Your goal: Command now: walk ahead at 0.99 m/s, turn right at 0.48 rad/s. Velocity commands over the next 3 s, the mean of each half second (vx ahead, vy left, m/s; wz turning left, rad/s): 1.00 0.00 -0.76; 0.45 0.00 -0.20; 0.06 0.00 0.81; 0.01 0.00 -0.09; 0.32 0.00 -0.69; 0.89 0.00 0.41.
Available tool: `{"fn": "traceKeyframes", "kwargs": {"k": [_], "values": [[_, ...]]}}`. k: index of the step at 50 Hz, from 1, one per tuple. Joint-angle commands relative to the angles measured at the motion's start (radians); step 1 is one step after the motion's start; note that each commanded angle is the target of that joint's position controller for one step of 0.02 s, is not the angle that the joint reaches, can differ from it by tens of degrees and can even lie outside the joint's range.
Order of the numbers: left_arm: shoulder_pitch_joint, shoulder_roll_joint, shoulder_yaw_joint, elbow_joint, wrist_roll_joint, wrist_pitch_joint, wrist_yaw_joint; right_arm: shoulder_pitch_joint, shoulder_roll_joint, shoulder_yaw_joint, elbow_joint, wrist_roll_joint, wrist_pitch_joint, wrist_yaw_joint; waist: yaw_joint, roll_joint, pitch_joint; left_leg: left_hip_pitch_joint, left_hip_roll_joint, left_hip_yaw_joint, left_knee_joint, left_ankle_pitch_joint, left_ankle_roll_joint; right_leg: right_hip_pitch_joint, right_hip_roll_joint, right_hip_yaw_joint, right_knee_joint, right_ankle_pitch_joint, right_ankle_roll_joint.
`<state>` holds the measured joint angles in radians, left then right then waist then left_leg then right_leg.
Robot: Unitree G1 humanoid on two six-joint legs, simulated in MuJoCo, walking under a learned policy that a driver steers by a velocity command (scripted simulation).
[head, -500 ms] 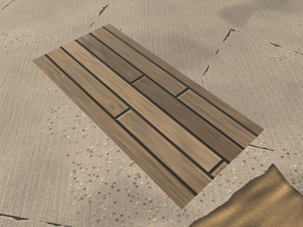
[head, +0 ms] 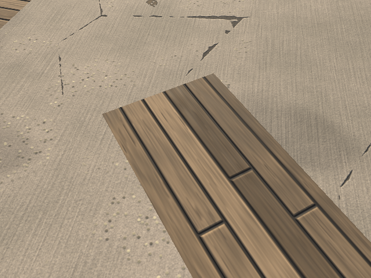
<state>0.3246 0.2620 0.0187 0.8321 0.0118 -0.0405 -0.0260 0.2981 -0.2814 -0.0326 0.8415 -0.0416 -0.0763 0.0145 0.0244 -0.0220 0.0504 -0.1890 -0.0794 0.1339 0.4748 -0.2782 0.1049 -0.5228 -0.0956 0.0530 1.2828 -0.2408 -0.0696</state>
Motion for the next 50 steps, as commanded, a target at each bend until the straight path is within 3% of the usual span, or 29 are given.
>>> {"fn": "traceKeyframes", "kwargs": {"k": [1,3,7,8,10,12,13,14,15,16,17,18,21,24,26,29,31,32,33,34,35,36,37,38,39,40,44,47,50], "values": [[-0.007,0.048,0.017,-0.044,0.006,0.030,-0.023,0.020,-0.082,-0.022,-0.030,0.026,-0.055,0.003,0.001,0.071,0.052,0.015,0.282,-0.179,-0.369,0.201,-0.002,-0.154,-0.062,0.012,-0.058,0.096,0.004],[-0.122,0.036,0.011,-0.082,-0.003,0.025,-0.029,0.027,-0.051,-0.013,-0.013,0.024,-0.065,0.007,-0.007,0.080,0.102,0.010,0.212,-0.021,-0.384,0.433,-0.041,-0.186,-0.035,-0.051,-0.175,0.213,0.000],[-0.260,0.029,-0.006,-0.132,-0.007,0.006,-0.053,0.074,-0.077,-0.005,0.011,0.031,-0.067,-0.015,-0.022,0.035,0.103,0.098,0.192,0.122,-0.395,0.812,-0.084,-0.098,0.048,-0.212,-0.481,0.379,-0.043],[-0.218,0.046,-0.002,-0.103,-0.017,0.013,-0.056,0.058,-0.100,-0.005,-0.003,0.030,-0.072,-0.028,-0.006,0.046,0.014,0.152,0.183,0.137,-0.351,1.086,-0.104,0.012,0.117,-0.250,-0.502,0.408,-0.054],[-0.163,0.080,0.002,-0.109,0.001,0.016,-0.057,0.071,-0.175,-0.021,-0.005,0.028,-0.057,-0.056,0.056,0.133,0.002,0.249,0.261,0.137,-0.163,1.456,-0.132,0.067,0.155,-0.276,-0.553,0.319,-0.090],[0.142,0.177,0.043,-0.019,0.007,0.025,-0.039,-0.023,-0.219,-0.038,-0.038,0.009,-0.018,-0.073,0.223,0.151,-0.139,0.205,0.286,0.104,0.194,1.482,-0.122,0.389,0.205,-0.241,-0.555,0.222,-0.130],[0.383,0.231,0.074,0.050,0.006,0.024,-0.023,-0.100,-0.232,-0.046,-0.059,0.000,0.001,-0.071,0.337,0.103,-0.210,0.079,0.269,0.085,0.580,1.319,-0.106,0.613,0.180,-0.138,-0.615,0.181,-0.188],[0.351,0.251,0.097,0.059,-0.026,0.028,-0.001,-0.157,-0.162,-0.032,-0.075,0.004,0.000,-0.038,0.299,-0.112,-0.133,-0.159,0.059,0.080,0.997,0.289,-0.101,0.688,0.146,-0.032,-0.703,0.153,-0.221],[0.227,0.333,0.104,0.029,0.002,0.035,0.002,-0.039,-0.023,0.013,-0.155,-0.010,-0.025,-0.029,0.083,-0.257,-0.140,-0.531,-0.009,-0.055,1.292,-0.251,-0.134,0.827,-0.002,0.322,-0.609,0.432,-0.342],[0.187,0.346,0.117,-0.018,0.008,0.038,0.013,-0.010,-0.055,0.026,-0.221,0.012,-0.048,-0.023,0.085,-0.207,-0.335,-0.693,0.005,-0.240,1.314,-0.234,-0.126,0.959,-0.144,0.724,-0.902,-0.061,-0.487],[0.143,0.249,0.101,-0.032,0.014,0.037,0.026,-0.074,-0.116,0.025,-0.211,-0.001,-0.067,-0.020,0.069,0.012,-0.172,-0.724,0.069,-0.263,1.169,-0.134,-0.100,0.792,-0.151,0.784,-1.073,-0.279,-0.412],[0.096,0.202,0.087,-0.020,0.012,0.032,0.027,-0.114,-0.127,0.020,-0.211,-0.007,-0.065,-0.016,0.011,0.122,-0.059,-0.663,0.114,-0.254,1.040,-0.075,-0.102,0.606,-0.117,0.694,-1.094,-0.274,-0.348],[0.054,0.186,0.072,-0.023,-0.003,-0.017,0.030,-0.125,-0.094,0.039,-0.214,-0.045,0.000,-0.015,-0.073,0.159,0.050,-0.476,0.186,-0.225,0.813,-0.089,-0.156,0.241,0.014,0.468,-1.103,-0.028,-0.299],[0.058,0.203,0.081,-0.032,-0.008,-0.044,0.024,-0.287,-0.070,0.055,-0.289,-0.026,0.013,0.001,-0.030,0.097,0.088,-0.377,0.204,-0.156,0.496,0.080,-0.187,0.098,0.102,0.342,-1.136,0.158,-0.271],[0.074,0.213,0.092,-0.031,-0.016,-0.043,0.016,-0.364,-0.037,0.068,-0.321,-0.001,0.011,0.006,0.024,0.039,0.055,-0.301,0.168,-0.130,0.288,0.287,-0.176,0.129,0.142,0.305,-1.120,0.260,-0.215],[0.153,0.227,0.105,-0.002,-0.023,-0.023,0.012,-0.392,-0.039,0.066,-0.338,0.006,-0.003,-0.003,0.085,0.001,0.000,-0.247,0.068,-0.093,0.116,0.378,-0.143,0.302,0.151,0.289,-0.959,0.689,-0.133],[0.149,0.237,0.110,-0.003,-0.019,-0.016,0.024,-0.317,-0.083,0.049,-0.323,0.000,-0.015,-0.023,0.055,-0.027,-0.075,-0.096,0.004,-0.125,0.012,0.356,-0.126,0.365,0.172,0.321,-0.799,0.822,-0.060],[0.121,0.256,0.114,-0.007,-0.014,-0.022,0.030,-0.207,-0.124,0.030,-0.290,0.001,-0.022,-0.034,-0.004,-0.046,-0.136,0.003,0.005,-0.129,-0.013,0.399,-0.114,0.396,0.161,0.320,-0.681,0.850,-0.035],[0.087,0.134,0.081,-0.028,-0.062,-0.017,0.043,-0.100,-0.176,-0.020,-0.285,0.067,-0.058,-0.041,-0.110,0.001,-0.245,0.223,0.080,-0.214,-0.075,0.574,-0.098,0.351,0.158,0.338,-0.474,0.646,0.020],[0.052,0.064,0.047,-0.051,-0.016,-0.013,0.047,0.099,-0.192,-0.016,-0.215,0.061,-0.062,-0.037,-0.172,0.055,-0.385,0.457,0.261,-0.303,0.075,0.768,-0.053,0.245,0.200,0.224,-0.203,0.035,0.059],[0.193,0.001,0.024,-0.080,0.007,-0.024,0.045,0.148,-0.223,-0.013,-0.202,0.001,-0.064,-0.025,-0.088,0.354,-0.480,0.656,0.475,-0.652,0.131,1.307,0.092,0.020,0.316,0.186,0.118,-0.487,0.100],[0.339,0.073,0.030,-0.031,-0.042,-0.027,0.034,0.168,-0.210,-0.030,-0.172,0.013,-0.054,-0.006,-0.067,0.342,-0.565,0.725,0.575,-0.872,0.102,1.128,0.253,-0.123,0.274,0.263,0.310,-0.436,0.128],[0.278,0.120,0.034,-0.023,-0.071,-0.011,0.031,0.094,-0.186,-0.047,-0.173,0.032,-0.042,-0.004,-0.082,0.249,-0.502,0.644,0.521,-0.857,0.012,0.688,0.248,-0.193,0.196,0.209,0.304,-0.346,0.129],[0.079,0.157,0.038,-0.076,-0.046,0.001,0.039,-0.019,-0.131,-0.032,-0.200,0.044,-0.035,-0.007,-0.090,0.092,-0.347,0.442,0.421,-0.753,-0.069,0.543,0.197,-0.188,0.147,0.115,0.232,-0.268,0.127],[-0.034,0.169,0.043,-0.124,-0.014,0.006,0.047,-0.106,-0.121,-0.017,-0.214,0.056,-0.033,-0.007,-0.051,0.017,-0.208,0.234,0.370,-0.685,-0.112,0.591,0.173,-0.164,0.112,0.067,0.165,-0.216,0.126],[-0.089,0.153,0.039,-0.153,0.012,0.005,0.051,-0.103,-0.129,-0.019,-0.204,0.050,-0.031,-0.006,-0.036,-0.004,-0.135,0.096,0.324,-0.637,-0.148,0.699,0.166,-0.119,0.103,0.052,0.105,-0.206,0.123],[-0.124,0.050,-0.001,-0.202,-0.001,-0.019,0.052,-0.098,-0.170,-0.051,-0.179,0.051,-0.001,-0.024,0.009,0.086,-0.140,-0.076,0.198,-0.429,-0.138,0.888,0.136,0.049,0.120,0.015,-0.392,-0.163,0.139],[-0.153,0.089,0.005,-0.199,-0.017,-0.003,0.050,-0.077,-0.228,-0.078,-0.185,0.064,0.035,-0.042,0.018,0.133,-0.220,-0.114,0.197,-0.471,-0.129,0.724,0.107,0.208,0.172,0.034,-0.563,0.029,0.145],[-0.211,0.128,0.021,-0.225,-0.014,0.014,0.050,-0.079,-0.209,-0.083,-0.203,0.080,0.059,-0.053,0.025,0.147,-0.188,-0.156,0.161,-0.553,-0.108,0.402,0.044,0.285,0.174,0.081,-0.712,0.114,0.133]]}}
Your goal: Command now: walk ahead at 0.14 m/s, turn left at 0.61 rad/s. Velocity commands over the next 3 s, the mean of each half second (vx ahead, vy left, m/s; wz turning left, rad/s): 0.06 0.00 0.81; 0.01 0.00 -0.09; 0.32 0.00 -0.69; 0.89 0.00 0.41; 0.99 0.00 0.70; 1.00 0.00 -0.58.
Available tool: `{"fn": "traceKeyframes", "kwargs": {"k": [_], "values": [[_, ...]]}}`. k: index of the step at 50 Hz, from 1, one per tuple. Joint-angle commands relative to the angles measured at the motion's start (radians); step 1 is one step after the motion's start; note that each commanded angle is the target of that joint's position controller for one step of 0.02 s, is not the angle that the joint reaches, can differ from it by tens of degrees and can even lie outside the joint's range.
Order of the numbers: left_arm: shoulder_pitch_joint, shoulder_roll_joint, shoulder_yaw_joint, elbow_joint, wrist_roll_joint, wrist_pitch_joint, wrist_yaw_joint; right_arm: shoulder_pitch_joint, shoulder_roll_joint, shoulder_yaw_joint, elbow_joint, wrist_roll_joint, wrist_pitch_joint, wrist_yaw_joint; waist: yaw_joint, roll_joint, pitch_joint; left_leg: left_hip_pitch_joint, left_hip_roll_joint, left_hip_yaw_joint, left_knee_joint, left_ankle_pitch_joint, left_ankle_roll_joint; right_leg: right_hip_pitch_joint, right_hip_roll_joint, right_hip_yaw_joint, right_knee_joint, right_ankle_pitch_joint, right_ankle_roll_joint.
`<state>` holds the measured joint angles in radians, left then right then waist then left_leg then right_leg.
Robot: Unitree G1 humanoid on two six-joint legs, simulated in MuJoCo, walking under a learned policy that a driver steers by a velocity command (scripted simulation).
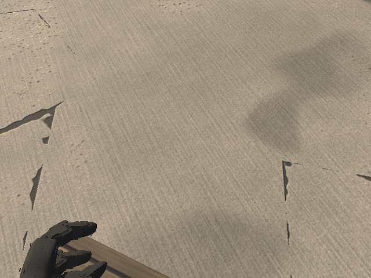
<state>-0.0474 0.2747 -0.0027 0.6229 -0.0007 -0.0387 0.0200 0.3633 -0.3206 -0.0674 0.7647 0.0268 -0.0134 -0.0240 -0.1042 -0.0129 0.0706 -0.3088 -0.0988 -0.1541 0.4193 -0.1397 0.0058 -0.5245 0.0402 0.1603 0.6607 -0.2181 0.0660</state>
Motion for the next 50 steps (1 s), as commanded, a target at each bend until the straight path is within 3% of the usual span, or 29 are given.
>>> {"fn": "traceKeyframes", "kwargs": {"k": [1,2,3,4,5,6,7,8,10,14,17,19,22,23,24,25,26,27,28,29,31,34,35,36,39,44,48,49,50], "values": [[0.166,0.119,0.049,-0.016,-0.001,0.011,0.001,-0.159,-0.157,-0.047,-0.135,0.013,0.004,-0.019,0.169,0.143,-0.191,-0.066,0.158,-0.279,-0.027,0.169,0.117,0.340,0.027,-0.025,-0.170,0.148,-0.015],[0.179,0.134,0.058,-0.013,0.004,0.008,0.002,-0.145,-0.123,-0.041,-0.139,0.012,0.009,-0.021,0.169,0.130,-0.178,-0.113,0.119,-0.272,0.028,0.044,0.080,0.410,-0.020,-0.021,-0.244,0.202,-0.041],[0.213,0.173,0.069,-0.016,0.019,0.012,0.010,-0.088,-0.058,-0.025,-0.137,0.003,0.013,-0.015,0.154,0.007,-0.211,-0.203,0.056,-0.198,0.213,-0.295,0.031,0.525,-0.211,0.109,-0.295,0.242,-0.122],[0.186,0.206,0.075,-0.036,0.050,0.026,0.014,0.003,-0.019,-0.014,-0.155,0.001,0.014,-0.016,0.096,-0.183,-0.253,-0.324,-0.043,-0.034,0.427,-0.547,0.003,0.568,-0.437,0.347,-0.324,0.300,-0.262],[0.155,0.185,0.080,-0.035,0.054,0.028,0.011,0.041,-0.100,-0.032,-0.161,-0.002,0.011,-0.011,0.072,-0.254,-0.246,-0.348,0.046,0.026,0.619,-0.498,-0.036,0.479,-0.508,0.439,-0.377,0.233,-0.352],[0.095,0.118,0.065,-0.053,0.043,0.026,0.014,0.033,-0.160,-0.053,-0.140,0.008,0.023,-0.014,0.068,-0.192,-0.184,-0.359,0.089,0.043,0.713,-0.419,-0.062,0.426,-0.432,0.330,-0.381,0.156,-0.335],[0.053,0.083,0.060,-0.054,0.030,0.024,0.015,0.040,-0.176,-0.066,-0.117,0.007,0.041,-0.020,0.060,-0.137,-0.144,-0.360,0.107,0.052,0.763,-0.354,-0.083,0.384,-0.352,0.208,-0.375,0.104,-0.287],[0.025,0.079,0.060,-0.057,0.022,0.024,0.017,0.045,-0.168,-0.071,-0.112,-0.002,0.056,-0.028,0.051,-0.120,-0.132,-0.357,0.116,0.071,0.821,-0.310,-0.099,0.356,-0.313,0.134,-0.368,0.131,-0.264],[0.032,0.087,0.065,-0.042,0.023,0.023,0.022,0.006,-0.116,-0.059,-0.143,-0.005,0.066,-0.023,0.059,-0.114,-0.106,-0.348,0.140,0.104,0.843,-0.249,-0.121,0.308,-0.290,0.018,-0.377,0.251,-0.272],[0.097,0.116,0.088,-0.004,0.021,0.033,0.032,-0.111,-0.051,-0.032,-0.212,-0.005,0.059,0.003,0.108,-0.111,-0.152,-0.319,0.187,0.135,0.626,-0.194,-0.124,0.403,-0.315,-0.075,-0.359,0.336,-0.300],[0.096,0.167,0.112,0.005,0.015,0.037,0.020,-0.136,-0.057,-0.029,-0.235,-0.004,0.062,0.028,0.110,-0.134,-0.176,-0.187,0.185,0.178,0.466,-0.176,-0.090,0.383,-0.343,-0.142,-0.344,0.373,-0.286],[0.106,0.187,0.125,0.014,-0.001,0.032,0.007,-0.140,-0.080,-0.038,-0.242,-0.002,0.073,0.039,0.108,-0.147,-0.174,-0.130,0.172,0.207,0.373,-0.175,-0.062,0.394,-0.364,-0.168,-0.319,0.368,-0.265],[0.118,0.176,0.133,0.033,-0.031,0.020,-0.007,-0.101,-0.092,-0.057,-0.234,-0.002,0.090,0.044,0.069,-0.118,-0.177,0.036,0.126,0.238,0.131,-0.057,0.008,0.358,-0.352,-0.245,-0.182,0.262,-0.169],[0.178,0.136,0.127,0.059,-0.026,0.018,-0.015,-0.044,-0.133,-0.077,-0.215,-0.006,0.089,0.031,0.055,-0.023,-0.176,0.180,0.122,0.176,0.034,0.078,0.054,0.247,-0.294,-0.304,-0.040,0.142,-0.097],[0.208,0.086,0.110,0.028,0.019,0.020,-0.024,-0.004,-0.284,-0.112,-0.232,-0.013,0.082,0.009,0.084,0.331,-0.171,0.388,0.393,-0.208,-0.002,0.550,0.178,-0.086,-0.157,-0.386,0.311,-0.354,0.010],[0.110,0.098,0.108,-0.017,0.032,0.019,-0.011,-0.052,-0.298,-0.102,-0.274,-0.057,0.055,0.015,0.042,0.342,-0.240,0.328,0.506,-0.388,-0.032,0.558,0.355,-0.225,-0.059,-0.192,0.519,-0.472,0.032],[0.057,0.144,0.119,-0.015,0.009,0.026,0.000,-0.063,-0.239,-0.087,-0.266,-0.063,0.036,0.024,0.012,0.207,-0.240,0.302,0.460,-0.285,-0.052,0.470,0.333,-0.222,-0.078,-0.129,0.591,-0.403,0.009],[0.071,0.140,0.120,-0.005,-0.004,0.031,0.011,-0.106,-0.207,-0.074,-0.253,-0.049,0.025,0.019,0.049,0.167,-0.202,0.260,0.407,-0.204,-0.044,0.404,0.274,-0.220,-0.091,-0.115,0.571,-0.315,-0.011],[0.106,0.140,0.122,0.022,0.003,0.037,0.023,-0.161,-0.161,-0.059,-0.255,-0.027,0.027,0.012,0.077,0.118,-0.196,0.238,0.363,-0.152,-0.037,0.348,0.225,-0.202,-0.105,-0.110,0.536,-0.251,-0.011],[0.128,0.144,0.124,0.030,0.012,0.042,0.027,-0.200,-0.143,-0.048,-0.260,-0.020,0.030,0.005,0.095,0.138,-0.190,0.192,0.346,-0.122,-0.031,0.390,0.213,-0.156,-0.096,-0.120,0.539,-0.202,-0.004],[0.189,0.138,0.120,0.056,0.004,0.046,0.019,-0.231,-0.111,-0.027,-0.257,-0.032,0.029,-0.002,0.121,0.147,-0.220,0.173,0.325,-0.068,-0.037,0.431,0.215,-0.083,-0.080,-0.134,0.546,-0.143,0.009],[0.219,0.074,0.089,0.086,-0.006,0.054,0.006,-0.255,-0.018,0.010,-0.222,-0.047,0.015,-0.005,0.122,0.124,-0.220,0.165,0.298,0.020,-0.047,0.337,0.191,0.034,-0.119,-0.125,0.308,-0.079,0.017],[0.216,0.057,0.079,0.088,-0.007,0.056,0.000,-0.258,-0.010,0.014,-0.207,-0.054,0.012,-0.003,0.112,0.138,-0.207,0.138,0.293,0.041,-0.057,0.282,0.188,0.096,-0.124,-0.130,0.225,-0.071,0.017],[0.200,0.063,0.076,0.079,-0.010,0.059,-0.006,-0.252,-0.031,0.008,-0.194,-0.061,0.011,-0.001,0.096,0.159,-0.183,0.114,0.303,0.039,-0.070,0.222,0.198,0.133,-0.122,-0.140,0.176,-0.079,0.015],[0.171,0.154,0.098,0.036,-0.025,0.065,-0.010,-0.235,-0.131,-0.027,-0.166,-0.056,0.025,-0.002,0.062,0.170,-0.099,0.110,0.371,-0.025,-0.090,0.129,0.243,0.088,-0.100,-0.173,0.176,-0.178,0.000],[0.218,0.114,0.096,0.020,-0.028,0.072,-0.021,-0.264,-0.116,-0.036,-0.151,-0.037,0.038,-0.014,0.078,0.127,-0.103,0.202,0.434,-0.024,-0.037,0.324,0.247,0.054,-0.113,-0.191,0.167,-0.255,-0.025],[0.305,0.098,0.104,0.030,-0.032,0.075,-0.037,-0.313,-0.109,-0.048,-0.145,-0.014,0.047,-0.021,0.139,0.118,-0.148,0.179,0.389,0.107,0.088,0.315,0.153,0.222,-0.062,-0.252,-0.104,-0.055,-0.082],[0.333,0.135,0.119,0.031,-0.023,0.073,-0.029,-0.274,-0.087,-0.048,-0.128,-0.012,0.045,-0.019,0.142,0.037,-0.143,0.098,0.325,0.180,0.213,0.153,0.073,0.314,-0.077,-0.160,-0.224,0.126,-0.129],[0.361,0.287,0.159,0.013,-0.016,0.066,-0.010,-0.298,-0.031,-0.035,-0.171,-0.051,0.039,-0.014,0.116,-0.275,-0.145,-0.202,0.171,0.295,0.520,-0.229,-0.048,0.491,-0.324,0.230,-0.266,0.573,-0.264]]}}
Over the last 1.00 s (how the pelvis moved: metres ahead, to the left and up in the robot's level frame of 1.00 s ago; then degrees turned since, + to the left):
0.77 -0.15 0.01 -28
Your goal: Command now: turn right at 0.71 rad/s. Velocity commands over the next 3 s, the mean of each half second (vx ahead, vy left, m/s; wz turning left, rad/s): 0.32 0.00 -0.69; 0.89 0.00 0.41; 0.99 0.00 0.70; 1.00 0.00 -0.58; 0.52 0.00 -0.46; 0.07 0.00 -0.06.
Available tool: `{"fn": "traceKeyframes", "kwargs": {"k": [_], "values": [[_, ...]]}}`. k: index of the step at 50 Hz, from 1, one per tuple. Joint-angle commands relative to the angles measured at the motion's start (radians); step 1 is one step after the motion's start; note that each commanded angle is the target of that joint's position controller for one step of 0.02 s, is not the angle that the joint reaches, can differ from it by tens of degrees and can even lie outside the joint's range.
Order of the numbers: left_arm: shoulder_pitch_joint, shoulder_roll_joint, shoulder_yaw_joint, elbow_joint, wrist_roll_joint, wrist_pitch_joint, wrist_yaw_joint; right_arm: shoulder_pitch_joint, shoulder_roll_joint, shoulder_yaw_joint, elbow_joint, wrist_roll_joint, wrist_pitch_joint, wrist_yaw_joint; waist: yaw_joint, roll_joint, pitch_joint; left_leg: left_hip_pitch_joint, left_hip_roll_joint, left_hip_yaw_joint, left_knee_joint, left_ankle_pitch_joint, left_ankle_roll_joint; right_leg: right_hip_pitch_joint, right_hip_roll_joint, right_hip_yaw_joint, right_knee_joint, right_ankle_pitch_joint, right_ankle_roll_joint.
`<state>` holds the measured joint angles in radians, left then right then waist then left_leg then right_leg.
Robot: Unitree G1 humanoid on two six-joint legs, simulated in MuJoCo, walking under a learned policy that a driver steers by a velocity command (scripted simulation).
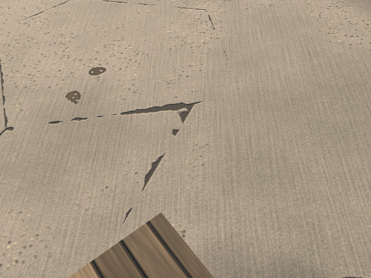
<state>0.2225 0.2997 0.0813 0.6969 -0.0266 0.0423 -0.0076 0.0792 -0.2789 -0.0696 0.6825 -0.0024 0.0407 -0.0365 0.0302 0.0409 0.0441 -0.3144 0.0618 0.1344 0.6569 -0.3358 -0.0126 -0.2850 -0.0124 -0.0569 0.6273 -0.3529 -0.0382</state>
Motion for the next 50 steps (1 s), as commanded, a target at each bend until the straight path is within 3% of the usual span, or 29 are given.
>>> {"fn": "traceKeyframes", "kwargs": {"k": [1,2,3,4,5,8,10,12,19,20,21,23,25,26,27,28,29,32,36,40,42,43,44,45,46,47,48,49,50], "values": [[0.110,0.266,0.070,-0.085,0.043,-0.032,0.009,-0.147,-0.071,-0.027,-0.138,-0.028,-0.028,-0.003,0.050,-0.346,-0.143,-0.387,-0.133,-0.139,0.486,-0.359,-0.057,0.290,-0.371,0.642,-0.272,0.830,-0.340],[0.098,0.242,0.062,-0.091,0.053,-0.051,0.004,-0.143,-0.094,-0.035,-0.130,-0.015,-0.036,0.001,0.043,-0.209,-0.160,-0.418,-0.103,-0.223,0.576,-0.331,-0.047,0.313,-0.344,0.581,-0.271,0.779,-0.330],[0.049,0.222,0.061,-0.094,0.035,-0.061,0.010,-0.119,-0.102,-0.040,-0.114,-0.005,-0.039,0.001,0.006,-0.140,-0.144,-0.434,-0.085,-0.243,0.578,-0.235,-0.039,0.319,-0.280,0.503,-0.250,0.735,-0.271],[0.005,0.200,0.056,-0.103,0.009,-0.056,0.019,-0.097,-0.104,-0.043,-0.096,-0.007,-0.041,-0.004,-0.014,-0.099,-0.135,-0.445,-0.073,-0.244,0.540,-0.165,-0.043,0.317,-0.241,0.455,-0.240,0.705,-0.223],[-0.021,0.180,0.048,-0.114,-0.008,-0.047,0.030,-0.090,-0.116,-0.048,-0.091,-0.012,-0.041,-0.008,-0.024,-0.108,-0.139,-0.419,-0.064,-0.250,0.507,-0.116,-0.051,0.302,-0.216,0.432,-0.242,0.694,-0.198],[-0.012,0.183,0.048,-0.129,-0.001,-0.026,0.047,-0.064,-0.092,-0.042,-0.076,-0.001,-0.046,0.003,-0.029,-0.123,-0.163,-0.365,-0.105,-0.245,0.449,-0.026,-0.074,0.292,-0.168,0.428,-0.243,0.687,-0.187],[0.042,0.179,0.047,-0.120,-0.017,-0.029,0.051,-0.059,-0.094,-0.041,-0.068,0.009,-0.059,0.017,-0.009,-0.125,-0.178,-0.356,-0.105,-0.250,0.293,0.035,-0.071,0.292,-0.136,0.483,-0.326,0.131,-0.185],[0.050,0.194,0.045,-0.125,-0.012,-0.039,0.049,-0.103,-0.112,-0.048,-0.079,0.021,-0.080,0.030,0.007,-0.199,-0.102,-0.358,-0.112,-0.257,0.168,0.057,-0.069,0.230,-0.142,0.579,-0.408,-0.220,-0.195],[0.079,0.162,0.019,-0.112,0.001,-0.073,0.033,-0.139,-0.085,-0.030,-0.076,0.021,-0.162,0.059,0.052,-0.224,-0.037,-0.170,-0.090,-0.204,-0.072,0.138,-0.053,0.108,-0.127,0.553,-0.379,-0.148,-0.184],[0.099,0.210,0.035,-0.090,0.071,-0.057,-0.010,-0.098,-0.086,-0.017,-0.044,-0.063,-0.103,0.070,0.060,-0.254,-0.033,-0.144,-0.101,-0.131,-0.051,0.092,-0.046,0.079,-0.071,0.536,-0.391,-0.197,-0.169],[0.089,0.191,0.031,-0.097,0.069,-0.053,-0.027,-0.100,-0.090,-0.020,-0.055,-0.056,-0.084,0.070,0.053,-0.243,-0.002,-0.121,-0.096,-0.124,-0.073,0.080,-0.038,0.045,-0.070,0.543,-0.386,-0.198,-0.167],[0.068,0.173,0.022,-0.101,0.048,-0.059,-0.034,-0.051,-0.097,-0.016,-0.054,-0.034,-0.082,0.061,0.010,-0.206,0.007,0.004,-0.089,-0.119,-0.156,0.095,-0.011,-0.021,-0.076,0.570,-0.369,-0.194,-0.160],[0.025,0.135,0.008,-0.107,0.044,-0.072,-0.018,0.138,-0.133,-0.026,-0.005,-0.042,-0.104,0.046,-0.099,-0.096,-0.033,0.297,-0.046,-0.176,-0.213,0.066,0.038,-0.177,-0.041,0.527,-0.220,-0.148,-0.126],[-0.012,0.064,-0.014,-0.127,0.045,-0.088,-0.016,0.313,-0.213,-0.042,0.025,-0.063,-0.118,0.033,-0.186,0.090,-0.101,0.479,0.131,-0.404,-0.311,-0.171,0.082,-0.301,0.053,0.382,0.087,-0.093,-0.088],[-0.043,0.049,-0.021,-0.178,0.027,-0.100,-0.008,0.389,-0.331,-0.073,0.055,-0.065,-0.114,0.040,-0.180,0.261,-0.117,0.543,0.301,-0.892,-0.480,-0.535,0.179,-0.531,0.180,0.242,0.341,-0.155,-0.059],[-0.063,0.094,-0.019,-0.163,0.053,-0.098,0.000,0.342,-0.258,-0.060,0.059,-0.050,-0.110,0.051,-0.147,0.102,-0.023,0.481,0.322,-0.932,-0.470,-0.538,0.213,-0.628,0.111,0.255,0.488,-0.088,-0.060],[-0.072,0.111,-0.016,-0.146,0.072,-0.102,-0.011,0.303,-0.198,-0.041,0.049,-0.032,-0.110,0.060,-0.115,0.039,-0.010,0.447,0.265,-0.816,-0.434,-0.467,0.210,-0.632,0.058,0.214,0.528,-0.008,-0.049],[-0.103,0.108,-0.023,-0.144,0.106,-0.107,-0.041,0.318,-0.144,-0.016,0.072,-0.017,-0.125,0.063,-0.085,0.070,0.003,0.318,0.135,-0.637,-0.498,-0.305,0.211,-0.539,-0.029,0.134,0.445,0.076,0.010],[-0.213,0.065,-0.052,-0.184,0.085,-0.102,-0.057,0.367,-0.142,-0.021,0.110,-0.010,-0.125,0.048,-0.095,0.066,0.060,0.222,0.077,-0.537,-0.549,-0.054,0.247,-0.472,-0.024,0.069,0.236,0.142,0.072],[-0.309,0.046,-0.069,-0.213,0.065,-0.109,-0.059,0.389,-0.172,-0.035,0.132,-0.005,-0.122,0.048,-0.111,0.098,0.051,0.135,0.068,-0.496,-0.543,0.175,0.233,-0.232,0.024,0.025,0.007,0.208,0.071],[-0.250,0.070,-0.059,-0.195,0.059,-0.113,-0.043,0.378,-0.186,-0.038,0.138,0.001,-0.122,0.048,-0.070,0.095,0.015,0.118,0.085,-0.487,-0.472,0.396,0.205,-0.061,0.044,0.030,-0.053,0.218,0.053],[-0.163,0.100,-0.044,-0.167,0.060,-0.116,-0.029,0.363,-0.206,-0.042,0.137,0.003,-0.125,0.049,-0.020,0.077,-0.038,0.101,0.075,-0.463,-0.362,0.602,0.183,0.086,0.066,0.026,-0.077,0.188,0.038],[0.000,0.137,-0.023,-0.113,0.066,-0.119,-0.008,0.337,-0.224,-0.047,0.132,0.007,-0.129,0.054,0.066,0.020,-0.132,0.048,0.022,-0.410,-0.146,0.718,0.156,0.303,0.070,0.024,-0.098,0.175,0.020],[0.183,0.195,0.002,-0.077,0.080,-0.122,0.018,0.303,-0.205,-0.043,0.115,0.010,-0.139,0.061,0.164,-0.023,-0.243,-0.127,-0.042,-0.379,0.132,0.589,0.132,0.565,-0.047,0.116,-0.081,0.066,-0.007],[0.314,0.286,0.025,-0.066,0.113,-0.124,0.032,0.347,-0.047,-0.006,0.068,0.031,-0.146,0.055,0.168,-0.281,-0.415,-0.348,-0.145,-0.288,0.486,-0.047,0.117,0.779,-0.380,0.559,-0.224,-0.460,-0.059],[0.231,0.274,0.023,-0.075,0.098,-0.113,0.031,0.331,-0.073,-0.001,0.041,0.032,-0.129,0.051,0.109,-0.329,-0.389,-0.433,-0.122,-0.259,0.642,-0.110,0.130,0.635,-0.451,0.879,-0.398,-0.631,-0.085],[0.115,0.182,0.003,-0.084,0.093,-0.108,0.031,0.271,-0.103,-0.008,0.047,0.011,-0.110,0.051,0.068,-0.207,-0.206,-0.486,-0.056,-0.237,0.686,-0.020,0.132,0.492,-0.412,0.741,-0.384,-0.545,-0.080],[0.091,0.123,-0.009,-0.074,0.086,-0.110,0.026,0.242,-0.101,-0.006,0.054,-0.008,-0.100,0.063,0.053,-0.125,-0.121,-0.475,-0.013,-0.221,0.655,0.029,0.127,0.387,-0.372,0.577,-0.382,-0.373,-0.081],[0.078,0.097,-0.016,-0.059,0.087,-0.113,0.025,0.235,-0.085,-0.005,0.061,-0.016,-0.088,0.076,0.028,-0.117,-0.072,-0.451,0.011,-0.216,0.628,0.048,0.117,0.318,-0.329,0.449,-0.405,-0.227,-0.068]]}}
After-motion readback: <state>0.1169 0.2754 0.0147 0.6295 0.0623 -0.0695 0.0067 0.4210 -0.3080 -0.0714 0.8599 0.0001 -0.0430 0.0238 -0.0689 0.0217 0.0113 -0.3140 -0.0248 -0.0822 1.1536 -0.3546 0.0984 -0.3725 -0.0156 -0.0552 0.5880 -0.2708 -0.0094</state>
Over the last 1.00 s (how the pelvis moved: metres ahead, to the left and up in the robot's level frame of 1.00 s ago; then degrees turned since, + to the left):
0.07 0.01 -0.01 20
